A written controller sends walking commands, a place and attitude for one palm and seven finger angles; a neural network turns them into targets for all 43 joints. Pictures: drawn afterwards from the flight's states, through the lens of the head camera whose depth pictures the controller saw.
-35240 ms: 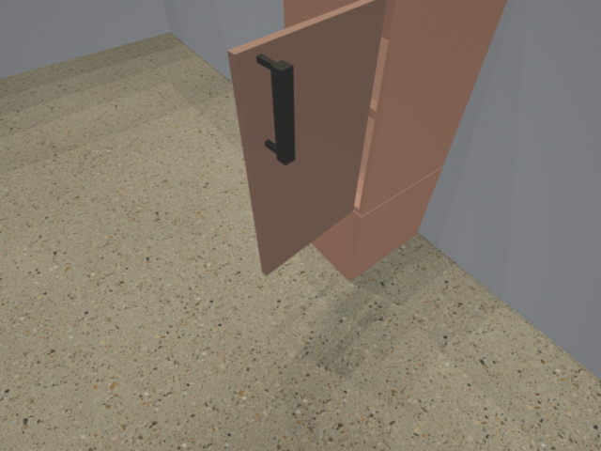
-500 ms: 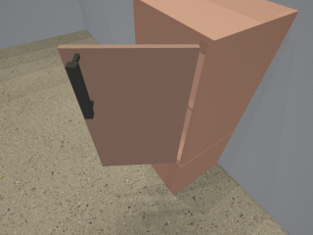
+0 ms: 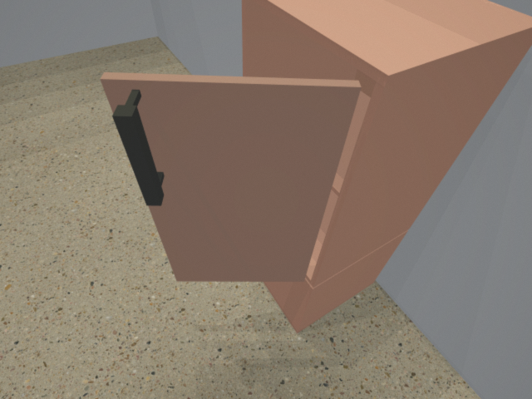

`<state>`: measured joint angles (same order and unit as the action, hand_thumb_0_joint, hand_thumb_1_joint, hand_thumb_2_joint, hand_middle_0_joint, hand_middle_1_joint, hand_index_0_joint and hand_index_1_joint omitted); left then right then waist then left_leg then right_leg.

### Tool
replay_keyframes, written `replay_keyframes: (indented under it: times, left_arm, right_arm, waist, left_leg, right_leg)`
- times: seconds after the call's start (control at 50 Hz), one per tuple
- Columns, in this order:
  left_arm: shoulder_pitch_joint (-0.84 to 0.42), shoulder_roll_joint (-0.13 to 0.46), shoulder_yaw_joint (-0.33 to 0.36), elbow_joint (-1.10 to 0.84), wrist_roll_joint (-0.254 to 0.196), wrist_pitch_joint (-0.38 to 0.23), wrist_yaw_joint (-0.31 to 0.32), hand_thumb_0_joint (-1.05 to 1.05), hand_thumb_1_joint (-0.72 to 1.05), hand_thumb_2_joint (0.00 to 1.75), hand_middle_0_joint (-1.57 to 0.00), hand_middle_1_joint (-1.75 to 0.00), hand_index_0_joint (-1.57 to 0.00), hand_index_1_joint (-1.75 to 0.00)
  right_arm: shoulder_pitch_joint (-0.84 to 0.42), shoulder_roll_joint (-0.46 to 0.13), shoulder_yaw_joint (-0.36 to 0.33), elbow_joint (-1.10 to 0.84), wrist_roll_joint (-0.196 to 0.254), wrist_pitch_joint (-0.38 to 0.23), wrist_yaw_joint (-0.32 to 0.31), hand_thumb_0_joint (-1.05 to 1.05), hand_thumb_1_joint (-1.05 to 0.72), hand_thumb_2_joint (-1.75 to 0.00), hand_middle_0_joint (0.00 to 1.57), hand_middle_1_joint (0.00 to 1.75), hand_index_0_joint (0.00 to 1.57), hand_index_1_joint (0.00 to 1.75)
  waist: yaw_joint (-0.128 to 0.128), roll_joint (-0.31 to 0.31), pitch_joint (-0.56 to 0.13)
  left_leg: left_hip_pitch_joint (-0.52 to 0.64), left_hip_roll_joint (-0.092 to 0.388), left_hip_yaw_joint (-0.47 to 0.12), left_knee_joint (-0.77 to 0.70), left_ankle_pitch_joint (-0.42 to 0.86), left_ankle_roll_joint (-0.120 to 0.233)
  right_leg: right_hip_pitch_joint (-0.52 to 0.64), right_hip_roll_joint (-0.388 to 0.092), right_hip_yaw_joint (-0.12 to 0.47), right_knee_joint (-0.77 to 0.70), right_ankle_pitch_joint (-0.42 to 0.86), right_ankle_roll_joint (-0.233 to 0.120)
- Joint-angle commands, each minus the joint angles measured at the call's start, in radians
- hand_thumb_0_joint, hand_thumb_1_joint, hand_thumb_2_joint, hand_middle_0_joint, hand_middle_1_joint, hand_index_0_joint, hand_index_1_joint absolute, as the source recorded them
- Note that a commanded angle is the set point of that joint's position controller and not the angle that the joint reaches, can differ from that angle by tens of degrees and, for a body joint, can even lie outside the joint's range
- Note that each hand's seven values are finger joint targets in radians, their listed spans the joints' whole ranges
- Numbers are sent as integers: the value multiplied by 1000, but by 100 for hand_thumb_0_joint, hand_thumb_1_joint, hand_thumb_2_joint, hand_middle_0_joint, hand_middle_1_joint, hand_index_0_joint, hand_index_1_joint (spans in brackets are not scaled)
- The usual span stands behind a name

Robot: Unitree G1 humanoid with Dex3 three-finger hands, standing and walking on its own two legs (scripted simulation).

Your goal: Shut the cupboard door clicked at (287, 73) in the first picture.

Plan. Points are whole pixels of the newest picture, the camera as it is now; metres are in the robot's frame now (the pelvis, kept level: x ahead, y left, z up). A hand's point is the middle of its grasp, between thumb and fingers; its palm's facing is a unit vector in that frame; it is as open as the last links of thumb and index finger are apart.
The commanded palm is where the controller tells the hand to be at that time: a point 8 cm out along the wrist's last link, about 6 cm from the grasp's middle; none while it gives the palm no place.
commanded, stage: come to a stop and stand still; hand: left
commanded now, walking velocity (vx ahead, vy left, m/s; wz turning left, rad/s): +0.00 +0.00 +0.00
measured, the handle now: (145, 151) +0.42 +0.21 +0.15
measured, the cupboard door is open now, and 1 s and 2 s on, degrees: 59 59 59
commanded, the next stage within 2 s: look again from close up in 0.50 s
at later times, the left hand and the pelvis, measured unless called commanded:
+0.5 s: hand out of the picture +0.03 +0.18 -0.18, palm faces +0.02 -0.98 -0.20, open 7.4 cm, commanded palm none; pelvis +0.02 +0.01 +0.00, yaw +0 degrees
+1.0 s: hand out of the picture +0.02 +0.22 -0.18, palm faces -0.04 -0.97 -0.26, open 7.4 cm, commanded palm none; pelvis -0.01 +0.03 -0.01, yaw -2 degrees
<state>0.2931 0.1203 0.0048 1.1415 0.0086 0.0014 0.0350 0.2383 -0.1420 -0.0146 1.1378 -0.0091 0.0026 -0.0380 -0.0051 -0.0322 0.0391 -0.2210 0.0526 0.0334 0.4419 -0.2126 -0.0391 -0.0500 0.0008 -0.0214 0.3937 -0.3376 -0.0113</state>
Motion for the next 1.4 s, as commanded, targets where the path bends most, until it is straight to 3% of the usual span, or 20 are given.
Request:
replay_keyframes:
  times: [0.0,0.3,0.56,0.58,0.62,0.68,0.74,0.82,0.92,1.16,1.18,1.2,1.22,1.24,1.26,1.28,1.3,1.32,1.34,1.38]
  left_arm:
    - [73,102,19,-25,1,-14,7,0,90,90,-20,-30,-20,-30]
    - [58,135,24,-43,0,-14,9,0,90,90,-20,-30,-20,-30]
    - [46,140,24,-48,0,-9,8,0,90,90,-20,-30,-20,-30]
    - [103,150,13,-52,22,-51,49,0,90,90,-20,-30,-20,-30]
    - [31,185,19,-115,13,-53,36,0,90,90,-20,-30,-20,-30]
    - [52,168,19,-133,4,-49,28,0,90,90,-20,-30,-20,-30]
    - [56,154,14,-142,5,-32,23,0,90,90,-20,-30,-20,-30]
    - [31,166,6,-147,3,-12,15,0,90,90,-20,-30,-20,-30]
    - [29,183,3,-145,4,-10,7,0,90,90,-20,-30,-20,-30]
    - [44,208,0,-111,4,-21,5,0,90,90,-20,-30,-20,-30]
    - [110,182,1,-96,19,-37,39,0,90,90,-20,-30,-20,-30]
    - [-793,807,440,-1719,-89,-331,64,0,90,90,-20,-30,-20,-30]
    - [11,268,70,-1338,-117,-244,68,0,90,90,-22,-32,-22,-32]
    - [222,58,-17,-1317,-161,-99,86,0,90,90,-24,-34,-24,-34]
    - [87,80,10,-1281,-155,-91,98,0,90,90,-25,-36,-25,-36]
    - [62,69,37,-1251,-152,-123,84,0,90,90,-27,-38,-27,-38]
    - [85,118,103,-1190,-154,-174,65,0,90,90,-29,-40,-29,-40]
    - [211,112,150,-1103,-174,-243,31,0,90,90,-31,-42,-31,-42]
    - [321,112,185,-1031,-184,-313,-19,0,90,90,-33,-44,-33,-44]
    - [365,109,254,-977,-225,-489,-145,0,90,90,-36,-48,-36,-48]
  right_arm:
    - [63,-103,-17,-22,-1,-10,-6,0,-90,-90,20,30,20,30]
    - [37,-126,-17,-34,-1,-14,-7,0,-90,-90,20,30,20,30]
    - [37,-127,-16,-31,-1,-13,-5,0,-90,-90,20,30,20,30]
    - [-26,-152,-17,-108,4,-31,10,0,-90,-90,20,30,20,30]
    - [65,-108,-12,-132,-3,-24,18,0,-90,-90,20,30,20,30]
    - [84,-141,-10,-154,-4,-33,13,0,-90,-90,20,30,20,30]
    - [58,-146,-6,-166,-3,-31,9,0,-90,-90,20,30,20,30]
    - [32,-159,-9,-171,-5,-17,16,0,-90,-90,20,30,20,30]
    - [25,-168,-8,-163,-6,-18,21,0,-90,-90,20,30,20,30]
    - [16,-173,-2,-112,0,-31,17,0,-90,-90,20,30,20,30]
    - [-34,-185,-10,-172,6,-29,24,0,-90,-90,20,30,20,30]
    - [87,-355,-49,-379,23,-226,-64,0,-90,-90,20,30,20,30]
    - [25,-248,-10,-416,69,-312,-90,0,-90,-90,20,30,20,30]
    - [-10,-191,-19,-426,56,-356,-65,0,-90,-90,20,30,20,30]
    - [15,-190,-31,-389,62,-374,-40,0,-90,-90,20,30,20,30]
    - [-7,-202,-55,-428,52,-374,-29,0,-90,-90,20,30,20,30]
    - [-31,-218,-67,-462,38,-379,-20,0,-90,-90,20,30,20,30]
    - [-57,-209,-69,-490,27,-378,-14,0,-90,-90,20,30,20,30]
    - [-72,-204,-74,-515,30,-374,1,0,-90,-90,20,30,20,30]
    - [-98,-197,-85,-547,6,-356,30,0,-90,-90,20,30,20,30]
  waist:
    - [-5,23,16]
    - [1,17,-29]
    - [5,12,13]
    - [16,121,37]
    - [-30,58,-40]
    - [-19,49,-130]
    - [-3,64,-42]
    - [-1,24,53]
    - [2,28,57]
    - [9,19,-10]
    - [25,-75,35]
    - [-136,78,-384]
    - [-5,421,-555]
    - [8,444,-479]
    - [-41,219,-251]
    - [-50,112,-77]
    - [-50,-16,-20]
    - [-16,-119,-1]
    - [25,-107,-13]
    - [74,-215,-164]
  left_leg:
    - [102,56,-40,-27,250,34]
    - [130,56,-31,-7,374,36]
    - [118,52,-37,-34,318,38]
    - [94,47,19,191,445,33]
    - [7,41,-13,132,146,56]
    - [77,52,-24,145,391,71]
    - [43,59,-37,113,369,77]
    - [-12,52,-61,24,91,79]
    - [-4,45,-64,-34,-27,78]
    - [77,52,-28,-19,165,72]
    - [5,81,-25,182,238,48]
    - [382,4,-34,208,406,76]
    - [460,44,-82,77,602,66]
    - [346,33,-68,41,679,28]
    - [160,29,-80,63,491,30]
    - [15,5,-77,97,267,37]
    - [-108,-22,-68,151,81,40]
    - [-197,-39,-58,198,13,42]
    - [-240,-51,-46,245,49,39]
    - [-359,-57,-31,387,126,25]
  right_leg:
    - [-112,-110,67,-71,358,-17]
    - [-45,-117,48,-48,504,-12]
    - [-53,-116,47,-71,421,-10]
    - [-180,-135,119,-37,730,21]
    - [-105,-131,89,51,561,-28]
    - [-73,-92,58,121,564,-33]
    - [-130,-73,56,98,361,-27]
    - [-204,-60,68,57,74,-21]
    - [-232,-66,79,29,-15,-19]
    - [-192,-92,90,18,202,-8]
    - [-216,-136,150,-37,475,13]
    - [-255,-21,-29,251,590,-11]
    - [-344,10,-75,358,262,5]
    - [-325,16,-78,358,68,1]
    - [-400,-1,-62,318,44,14]
    - [-450,3,-80,232,42,9]
    - [-482,-2,-90,182,69,8]
    - [-523,1,-87,192,37,10]
    - [-518,1,-80,236,102,2]
    - [-563,6,-79,429,270,5]
